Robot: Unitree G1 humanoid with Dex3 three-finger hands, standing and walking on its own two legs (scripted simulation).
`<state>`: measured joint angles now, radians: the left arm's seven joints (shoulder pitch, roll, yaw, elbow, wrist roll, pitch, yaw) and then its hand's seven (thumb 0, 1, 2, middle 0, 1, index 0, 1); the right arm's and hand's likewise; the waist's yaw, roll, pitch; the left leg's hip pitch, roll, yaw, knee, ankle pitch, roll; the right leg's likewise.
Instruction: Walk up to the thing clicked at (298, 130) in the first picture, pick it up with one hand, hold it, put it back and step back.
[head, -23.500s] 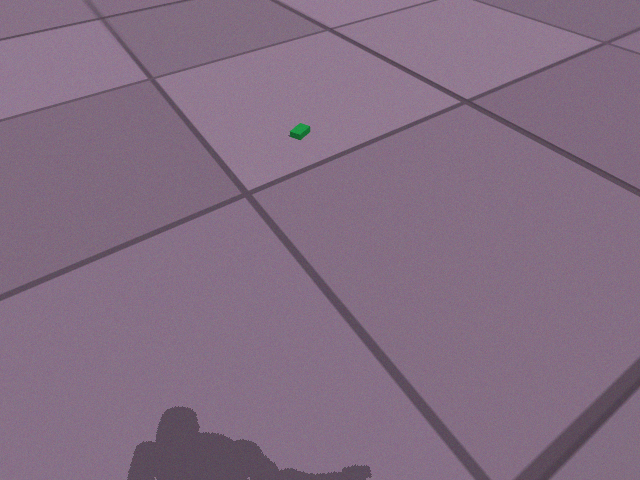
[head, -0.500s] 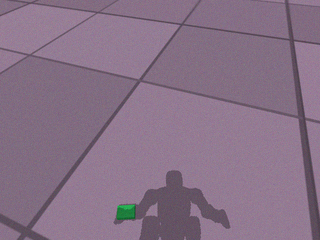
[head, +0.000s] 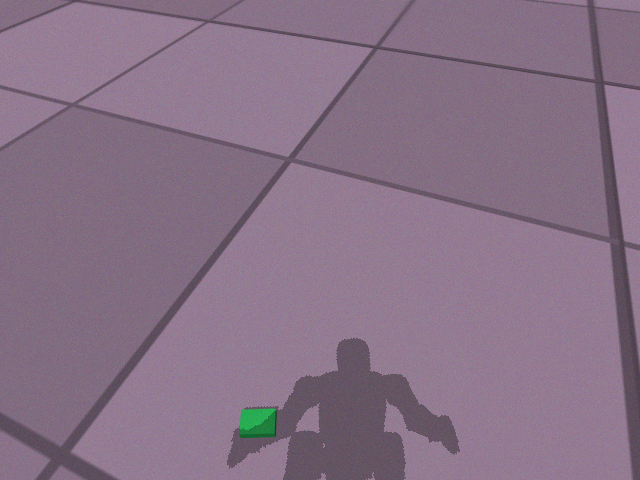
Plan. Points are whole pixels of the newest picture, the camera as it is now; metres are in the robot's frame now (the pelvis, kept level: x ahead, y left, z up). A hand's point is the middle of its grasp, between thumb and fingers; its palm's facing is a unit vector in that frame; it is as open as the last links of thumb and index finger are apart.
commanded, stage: walk up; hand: left
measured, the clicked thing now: (258, 423) +0.44 +0.21 -0.76
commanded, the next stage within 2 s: none
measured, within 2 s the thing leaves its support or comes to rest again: neither
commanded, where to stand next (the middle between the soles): +0.06 -0.03 m, yaw +0 degrees
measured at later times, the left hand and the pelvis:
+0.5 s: hand out of the picture +0.00 +0.25 -0.17, palm faces +0.02 -0.90 -0.43, open 7.4 cm; pelvis -0.06 -0.04 -0.03, yaw +1 degrees
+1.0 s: hand out of the picture -0.09 +0.28 -0.17, palm faces +0.14 -0.92 -0.38, open 7.4 cm; pelvis -0.07 +0.00 -0.02, yaw +7 degrees
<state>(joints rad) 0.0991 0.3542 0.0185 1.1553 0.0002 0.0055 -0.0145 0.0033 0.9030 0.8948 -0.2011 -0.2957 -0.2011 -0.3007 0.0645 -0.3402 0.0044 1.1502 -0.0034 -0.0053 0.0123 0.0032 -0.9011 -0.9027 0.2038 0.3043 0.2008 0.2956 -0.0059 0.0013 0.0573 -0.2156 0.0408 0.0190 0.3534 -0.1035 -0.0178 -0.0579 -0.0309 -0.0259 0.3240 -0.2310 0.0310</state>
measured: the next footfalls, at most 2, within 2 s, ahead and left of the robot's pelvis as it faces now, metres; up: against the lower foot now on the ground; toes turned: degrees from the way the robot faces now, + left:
left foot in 0.88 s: -0.08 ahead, +0.14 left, +0.00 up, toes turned +3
right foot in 1.22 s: +0.03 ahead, -0.13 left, +0.00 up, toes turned +5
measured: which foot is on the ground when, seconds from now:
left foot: down 0.00-0.44, up 0.46-0.86, down 0.88-1.00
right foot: down 0.00-0.90, up 0.92-1.00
